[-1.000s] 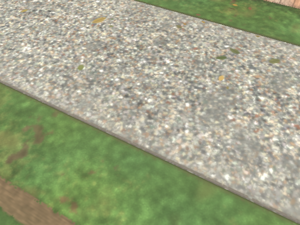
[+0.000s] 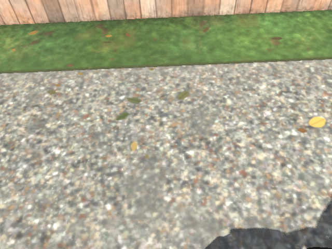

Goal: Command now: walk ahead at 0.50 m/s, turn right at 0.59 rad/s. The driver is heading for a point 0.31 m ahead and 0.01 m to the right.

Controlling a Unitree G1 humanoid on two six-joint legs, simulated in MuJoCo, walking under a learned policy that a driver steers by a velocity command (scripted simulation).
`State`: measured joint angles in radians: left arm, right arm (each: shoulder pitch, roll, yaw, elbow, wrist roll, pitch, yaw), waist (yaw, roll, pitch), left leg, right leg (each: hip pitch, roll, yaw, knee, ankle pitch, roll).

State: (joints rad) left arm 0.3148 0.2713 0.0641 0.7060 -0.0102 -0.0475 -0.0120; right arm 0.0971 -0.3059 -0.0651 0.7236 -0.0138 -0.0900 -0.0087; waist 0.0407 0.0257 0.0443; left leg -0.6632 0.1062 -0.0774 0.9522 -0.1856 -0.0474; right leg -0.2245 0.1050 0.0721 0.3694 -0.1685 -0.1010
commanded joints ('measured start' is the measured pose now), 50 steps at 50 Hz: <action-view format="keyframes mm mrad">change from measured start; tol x16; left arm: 1 -30 174 48 -71 -7 -16 21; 12 5 87 22 -70 9 16 41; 14 237 123 14 -36 -6 11 36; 17 -6 164 30 -67 1 48 47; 50 -100 70 -1 0 21 45 42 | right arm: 1 -51 -47 -7 -65 -1 -6 3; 8 -156 -84 -13 -100 10 -33 36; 14 201 -163 -44 -26 3 -21 36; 20 -33 -39 13 -29 -15 17 32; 50 29 -47 29 165 9 82 0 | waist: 1 -12 -89 -57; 11 -49 -151 -117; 14 -55 226 -454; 19 -6 91 -127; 31 -58 -123 -59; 50 -53 -30 -79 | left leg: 1 53 -40 18 -200 189 -22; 11 366 -110 46 -553 312 82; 13 967 292 -391 -441 817 353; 14 977 345 -572 -501 580 392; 19 447 110 -156 -624 440 255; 23 425 98 -72 -617 583 279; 30 287 -73 33 -588 -226 81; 50 462 -62 53 -472 124 65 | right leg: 1 -20 -205 189 -138 165 -145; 6 14 -225 262 -81 48 -119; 11 119 -172 268 212 399 -23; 12 20 -118 220 420 268 25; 13 -282 27 129 768 -382 109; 15 -435 -41 147 975 -461 149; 28 138 -151 0 76 62 107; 32 -57 -183 61 46 -197 56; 39 1 -165 39 120 105 82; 50 17 -147 20 121 167 83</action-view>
